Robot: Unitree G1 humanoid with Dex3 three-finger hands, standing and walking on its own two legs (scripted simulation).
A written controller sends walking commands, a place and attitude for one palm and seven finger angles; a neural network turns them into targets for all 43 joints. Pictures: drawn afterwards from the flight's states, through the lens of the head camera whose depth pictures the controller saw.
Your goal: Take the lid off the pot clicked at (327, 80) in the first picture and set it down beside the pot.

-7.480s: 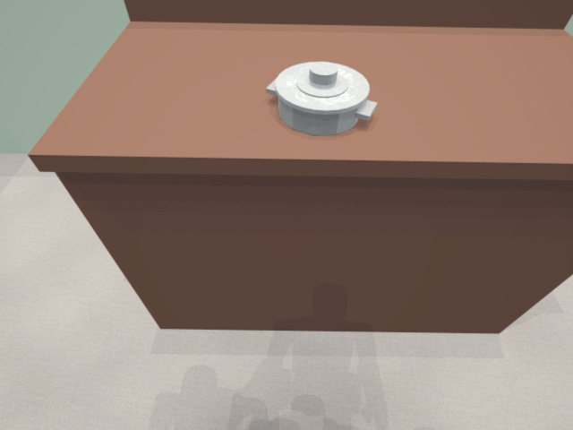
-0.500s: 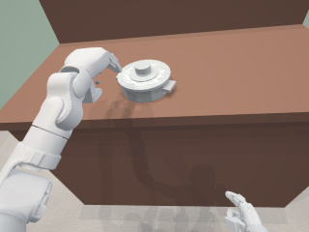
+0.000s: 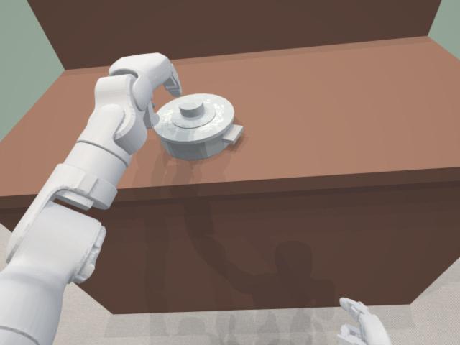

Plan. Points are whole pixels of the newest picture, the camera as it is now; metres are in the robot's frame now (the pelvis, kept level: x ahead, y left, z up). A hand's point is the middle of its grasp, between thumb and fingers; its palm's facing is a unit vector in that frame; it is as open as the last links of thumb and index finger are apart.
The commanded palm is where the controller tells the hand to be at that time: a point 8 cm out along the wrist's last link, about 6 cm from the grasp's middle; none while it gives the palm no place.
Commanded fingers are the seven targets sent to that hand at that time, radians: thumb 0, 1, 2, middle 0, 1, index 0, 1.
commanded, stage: move the open hand above the knob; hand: left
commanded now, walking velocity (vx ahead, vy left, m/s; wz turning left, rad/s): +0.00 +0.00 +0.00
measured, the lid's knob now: (191, 106) +0.55 +0.10 +0.16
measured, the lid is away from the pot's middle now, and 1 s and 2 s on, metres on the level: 0.00 0.00 0.00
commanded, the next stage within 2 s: lower the open fingers around the knob in 1.30 s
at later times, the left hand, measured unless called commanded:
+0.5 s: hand (182, 77) +0.52 +0.10 +0.24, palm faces -0.23 -0.04 -0.97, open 10.0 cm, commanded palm +0.51 +0.11 +0.29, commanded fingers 0.00 -0.40 1.73 -0.88 -0.08 -0.88 -0.08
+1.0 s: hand (176, 80) +0.51 +0.11 +0.24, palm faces -0.22 -0.04 -0.97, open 10.0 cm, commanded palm +0.50 +0.11 +0.29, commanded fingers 0.00 -0.40 1.73 -0.88 -0.08 -0.88 -0.08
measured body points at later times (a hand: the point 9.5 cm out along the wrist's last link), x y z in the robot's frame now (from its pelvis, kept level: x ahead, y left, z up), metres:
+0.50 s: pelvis +0.02 +0.01 +0.00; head +0.05 -0.02 +0.45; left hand +0.53 +0.10 +0.29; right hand +0.08 -0.24 -0.14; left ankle +0.02 +0.11 -0.74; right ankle -0.01 -0.10 -0.74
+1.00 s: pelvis +0.02 +0.02 +0.00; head +0.04 -0.01 +0.45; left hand +0.51 +0.11 +0.29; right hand +0.12 -0.23 -0.13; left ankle +0.02 +0.11 -0.74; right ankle -0.01 -0.10 -0.74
